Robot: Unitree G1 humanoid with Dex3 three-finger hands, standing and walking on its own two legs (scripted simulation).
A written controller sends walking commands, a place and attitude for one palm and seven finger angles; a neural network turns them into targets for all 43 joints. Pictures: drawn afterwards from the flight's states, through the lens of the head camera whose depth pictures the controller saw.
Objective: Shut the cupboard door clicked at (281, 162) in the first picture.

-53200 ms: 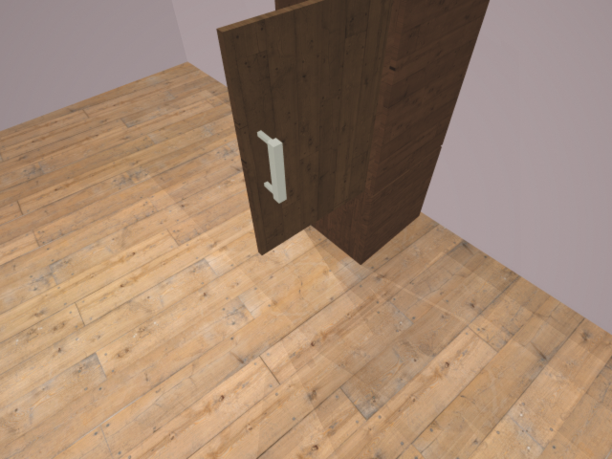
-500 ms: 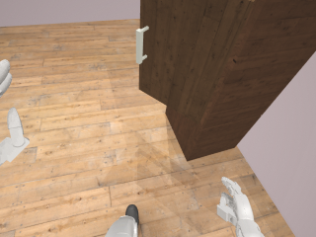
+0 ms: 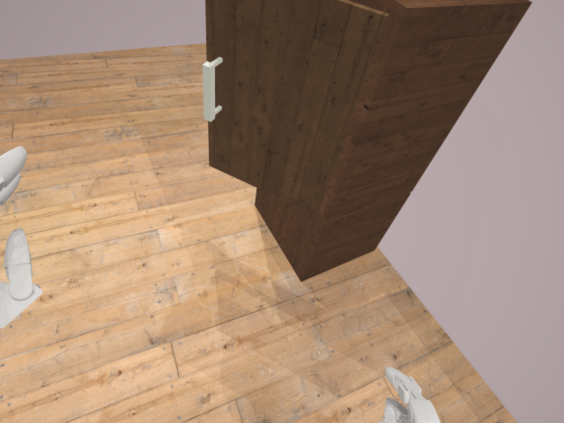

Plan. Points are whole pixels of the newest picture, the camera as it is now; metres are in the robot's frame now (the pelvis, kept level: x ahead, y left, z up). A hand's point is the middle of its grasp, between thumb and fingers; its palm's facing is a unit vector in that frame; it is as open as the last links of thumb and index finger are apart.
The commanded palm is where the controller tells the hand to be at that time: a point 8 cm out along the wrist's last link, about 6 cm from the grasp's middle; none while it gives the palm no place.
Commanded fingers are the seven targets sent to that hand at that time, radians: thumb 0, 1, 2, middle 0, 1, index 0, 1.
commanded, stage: stop stepping back and stand still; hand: left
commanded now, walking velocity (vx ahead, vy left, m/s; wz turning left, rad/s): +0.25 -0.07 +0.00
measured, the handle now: (213, 89) +0.89 +0.17 -0.03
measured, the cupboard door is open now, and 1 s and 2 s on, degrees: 36 36 36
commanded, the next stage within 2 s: let the arm hang, fingers relaxed in 0.22 s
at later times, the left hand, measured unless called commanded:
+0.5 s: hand (120, 422) +0.15 +0.21 -0.11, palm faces +0.04 -0.97 -0.26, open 7.4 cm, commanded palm none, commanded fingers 0.00 0.90 0.90 -0.20 -0.30 -0.20 -0.30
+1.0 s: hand out of the picture -0.06 +0.24 -0.17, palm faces +0.05 -0.98 -0.21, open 7.3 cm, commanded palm none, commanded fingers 0.00 0.90 0.90 -0.20 -0.30 -0.20 -0.30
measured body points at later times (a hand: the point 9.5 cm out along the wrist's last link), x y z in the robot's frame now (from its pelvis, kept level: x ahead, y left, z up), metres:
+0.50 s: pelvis -0.01 +0.02 -0.02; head -0.02 +0.01 +0.43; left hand +0.15 +0.26 -0.09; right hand +0.14 -0.24 -0.12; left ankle +0.05 +0.15 -0.73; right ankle -0.05 -0.07 -0.73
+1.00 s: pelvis -0.01 +0.06 +0.01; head -0.02 +0.06 +0.46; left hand -0.06 +0.29 -0.15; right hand -0.02 -0.17 -0.15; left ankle +0.05 +0.15 -0.73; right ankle -0.05 -0.07 -0.73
